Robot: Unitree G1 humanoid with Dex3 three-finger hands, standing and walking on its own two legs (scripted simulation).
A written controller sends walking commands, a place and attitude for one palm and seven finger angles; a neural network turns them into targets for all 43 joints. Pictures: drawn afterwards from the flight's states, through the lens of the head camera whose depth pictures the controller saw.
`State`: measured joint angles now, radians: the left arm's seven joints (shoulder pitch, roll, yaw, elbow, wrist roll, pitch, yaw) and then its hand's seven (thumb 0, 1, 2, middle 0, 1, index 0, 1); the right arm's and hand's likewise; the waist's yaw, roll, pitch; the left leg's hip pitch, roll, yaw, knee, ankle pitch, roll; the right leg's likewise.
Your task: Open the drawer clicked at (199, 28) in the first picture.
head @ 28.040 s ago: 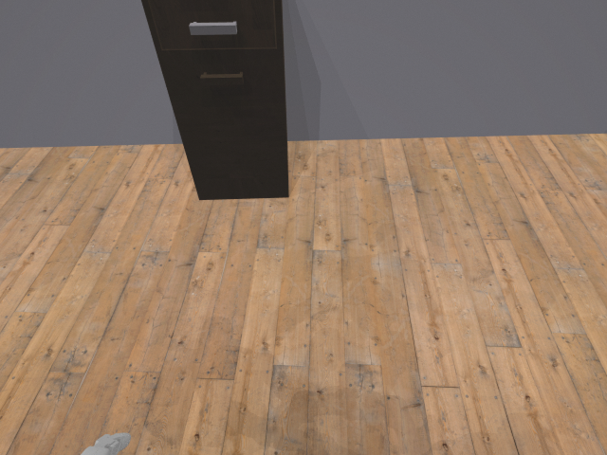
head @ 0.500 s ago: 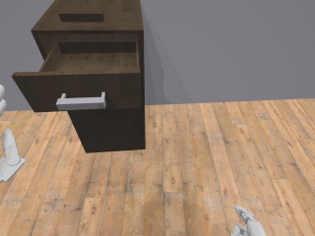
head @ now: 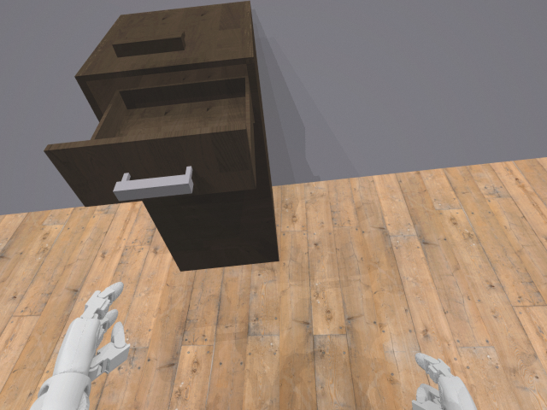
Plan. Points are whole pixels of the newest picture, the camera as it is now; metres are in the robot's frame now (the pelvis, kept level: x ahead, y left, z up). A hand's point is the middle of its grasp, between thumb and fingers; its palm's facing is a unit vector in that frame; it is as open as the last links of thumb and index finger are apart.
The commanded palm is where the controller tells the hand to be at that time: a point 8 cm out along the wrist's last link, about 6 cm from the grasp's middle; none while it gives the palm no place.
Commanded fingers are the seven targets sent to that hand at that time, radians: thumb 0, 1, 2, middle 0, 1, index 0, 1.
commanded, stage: let the arm hang, fingers relaxed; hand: left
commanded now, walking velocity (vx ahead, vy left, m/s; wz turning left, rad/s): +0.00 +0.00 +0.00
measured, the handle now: (156, 180) +0.53 +0.27 +0.04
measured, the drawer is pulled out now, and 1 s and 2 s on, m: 0.27 0.27 0.27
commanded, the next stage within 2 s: look to check the result in 0.96 s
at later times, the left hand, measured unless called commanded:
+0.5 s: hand out of the picture -0.06 +0.19 -0.15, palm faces +0.04 -0.96 -0.26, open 7.3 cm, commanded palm none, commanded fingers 0.00 0.90 0.90 -0.20 -0.30 -0.20 -0.30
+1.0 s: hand out of the picture -0.01 +0.16 -0.16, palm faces +0.03 -0.98 -0.19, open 7.3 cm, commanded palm none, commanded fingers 0.00 0.90 0.90 -0.20 -0.30 -0.20 -0.30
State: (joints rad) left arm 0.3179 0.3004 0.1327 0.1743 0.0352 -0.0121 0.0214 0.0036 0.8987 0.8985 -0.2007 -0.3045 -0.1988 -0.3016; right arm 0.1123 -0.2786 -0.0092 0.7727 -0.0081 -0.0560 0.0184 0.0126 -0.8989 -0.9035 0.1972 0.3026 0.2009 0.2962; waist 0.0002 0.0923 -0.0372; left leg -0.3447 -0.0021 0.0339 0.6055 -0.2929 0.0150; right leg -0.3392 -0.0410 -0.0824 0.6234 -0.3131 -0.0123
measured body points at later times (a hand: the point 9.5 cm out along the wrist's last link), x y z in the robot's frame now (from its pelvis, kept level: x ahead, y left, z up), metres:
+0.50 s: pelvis -0.02 -0.01 +0.01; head +0.00 -0.02 +0.46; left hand -0.06 +0.24 -0.13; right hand -0.04 -0.23 -0.15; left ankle +0.01 +0.11 -0.73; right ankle +0.01 -0.11 -0.73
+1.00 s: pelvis -0.01 -0.01 +0.02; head +0.01 -0.02 +0.46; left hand -0.01 +0.21 -0.14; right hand -0.03 -0.22 -0.15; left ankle +0.01 +0.11 -0.73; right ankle +0.01 -0.11 -0.73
